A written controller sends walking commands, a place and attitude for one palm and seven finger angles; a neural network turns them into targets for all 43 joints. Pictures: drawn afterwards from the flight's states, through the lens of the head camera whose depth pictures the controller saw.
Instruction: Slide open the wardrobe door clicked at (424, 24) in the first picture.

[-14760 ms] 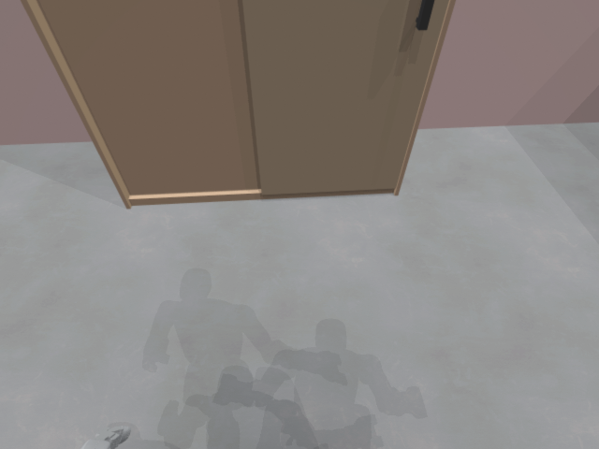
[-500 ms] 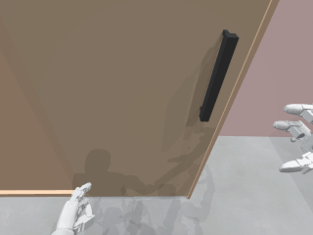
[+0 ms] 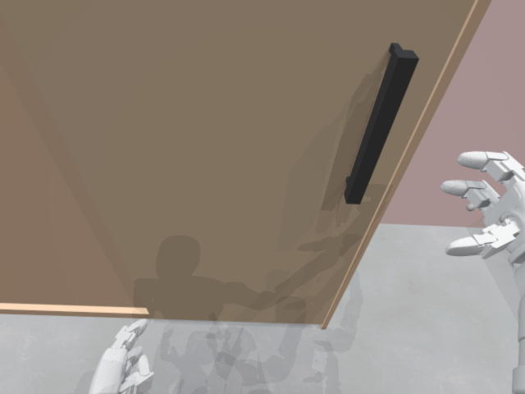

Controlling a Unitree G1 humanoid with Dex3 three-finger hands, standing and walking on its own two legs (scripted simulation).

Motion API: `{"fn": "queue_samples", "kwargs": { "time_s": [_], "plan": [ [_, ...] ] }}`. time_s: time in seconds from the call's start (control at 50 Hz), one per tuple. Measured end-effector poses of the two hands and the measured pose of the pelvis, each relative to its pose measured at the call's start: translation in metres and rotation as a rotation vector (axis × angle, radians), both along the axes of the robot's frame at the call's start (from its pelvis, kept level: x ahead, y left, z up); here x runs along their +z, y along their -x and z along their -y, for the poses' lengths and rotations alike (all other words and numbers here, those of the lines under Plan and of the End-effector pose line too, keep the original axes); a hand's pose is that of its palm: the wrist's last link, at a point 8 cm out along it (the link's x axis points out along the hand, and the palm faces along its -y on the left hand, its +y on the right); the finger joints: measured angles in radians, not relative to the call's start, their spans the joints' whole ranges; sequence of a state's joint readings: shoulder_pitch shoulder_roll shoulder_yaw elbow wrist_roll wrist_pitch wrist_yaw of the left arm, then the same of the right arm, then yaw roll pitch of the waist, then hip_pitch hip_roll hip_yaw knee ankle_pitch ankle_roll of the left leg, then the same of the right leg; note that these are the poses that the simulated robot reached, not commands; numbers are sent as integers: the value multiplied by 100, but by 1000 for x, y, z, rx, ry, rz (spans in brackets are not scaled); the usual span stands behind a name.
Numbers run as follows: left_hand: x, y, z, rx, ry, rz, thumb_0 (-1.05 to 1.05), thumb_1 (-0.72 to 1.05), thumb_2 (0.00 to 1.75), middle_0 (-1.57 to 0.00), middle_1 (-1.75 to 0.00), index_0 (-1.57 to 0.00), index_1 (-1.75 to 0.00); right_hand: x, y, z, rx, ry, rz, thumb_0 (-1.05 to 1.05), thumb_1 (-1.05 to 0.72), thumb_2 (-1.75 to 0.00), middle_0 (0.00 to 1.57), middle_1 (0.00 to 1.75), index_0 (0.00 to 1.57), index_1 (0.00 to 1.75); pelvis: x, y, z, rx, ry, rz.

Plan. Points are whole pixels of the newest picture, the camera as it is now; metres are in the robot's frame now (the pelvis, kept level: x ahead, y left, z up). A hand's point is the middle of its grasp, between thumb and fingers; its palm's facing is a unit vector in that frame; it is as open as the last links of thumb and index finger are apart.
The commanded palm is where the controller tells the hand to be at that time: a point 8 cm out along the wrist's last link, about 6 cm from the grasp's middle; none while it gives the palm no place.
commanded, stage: move the hooked fingers beside the handle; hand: right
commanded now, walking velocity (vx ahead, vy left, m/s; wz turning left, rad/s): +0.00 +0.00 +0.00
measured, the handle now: (370, 133) +0.50 -0.16 +0.17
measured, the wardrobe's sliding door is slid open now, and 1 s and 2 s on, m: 0.00 0.00 0.00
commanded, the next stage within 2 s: feel for the door with the fingertips in 1.80 s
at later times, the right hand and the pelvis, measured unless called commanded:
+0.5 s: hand (439, 183) +0.38 -0.24 +0.17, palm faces +0.03 +1.00 -0.02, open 14.0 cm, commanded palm +0.36 -0.28 +0.18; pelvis +0.01 +0.00 +0.00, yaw +0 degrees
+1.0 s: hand (416, 160) +0.44 -0.22 +0.17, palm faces +0.02 +1.00 -0.01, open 14.0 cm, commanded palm +0.41 -0.27 +0.17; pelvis +0.01 +0.00 +0.00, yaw +1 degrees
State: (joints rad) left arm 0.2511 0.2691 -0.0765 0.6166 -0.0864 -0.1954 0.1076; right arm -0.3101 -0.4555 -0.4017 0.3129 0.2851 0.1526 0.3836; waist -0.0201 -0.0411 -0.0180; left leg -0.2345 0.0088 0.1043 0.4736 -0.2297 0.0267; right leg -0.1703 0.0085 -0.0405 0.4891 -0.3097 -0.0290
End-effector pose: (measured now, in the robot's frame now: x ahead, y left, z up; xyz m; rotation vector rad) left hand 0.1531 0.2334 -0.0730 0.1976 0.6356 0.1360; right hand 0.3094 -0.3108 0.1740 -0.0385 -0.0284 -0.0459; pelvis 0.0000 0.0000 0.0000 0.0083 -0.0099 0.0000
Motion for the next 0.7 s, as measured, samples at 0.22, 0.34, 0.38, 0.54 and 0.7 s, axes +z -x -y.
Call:
{"fn": "queue_samples", "kwargs": {
  "time_s": [0.22,0.34,0.38,0.54,0.7],
  "plan": [
    [-4,1,-3,23,-2,-37,2,90,90,-20,-30,-20,-30,-3,-23,-10,9,-14,-18,-1,51,-30,30,120,30,120,0,-5,1,2,0,-15],
    [-5,1,-4,27,-3,-51,2,90,90,-20,-30,-20,-30,-1,-35,-17,13,-14,-13,-1,50,-30,30,120,30,120,1,-7,1,1,0,-22],
    [-6,2,-4,29,-2,-57,2,90,90,-20,-30,-20,-30,-1,-38,-19,16,-17,-9,-1,50,-30,30,120,30,120,1,-7,0,3,1,-24],
    [-10,9,-9,45,-7,-95,1,90,90,-20,-30,-20,-30,-5,-54,-25,14,-18,-42,-1,50,-30,30,120,30,120,0,-8,-1,0,1,-34],
    [-15,26,-16,73,-13,-150,1,90,90,-20,-30,-20,-30,-2,-71,-32,23,-30,-30,-1,50,-30,30,120,30,120,1,-8,-2,7,1,-45]
  ]
}}
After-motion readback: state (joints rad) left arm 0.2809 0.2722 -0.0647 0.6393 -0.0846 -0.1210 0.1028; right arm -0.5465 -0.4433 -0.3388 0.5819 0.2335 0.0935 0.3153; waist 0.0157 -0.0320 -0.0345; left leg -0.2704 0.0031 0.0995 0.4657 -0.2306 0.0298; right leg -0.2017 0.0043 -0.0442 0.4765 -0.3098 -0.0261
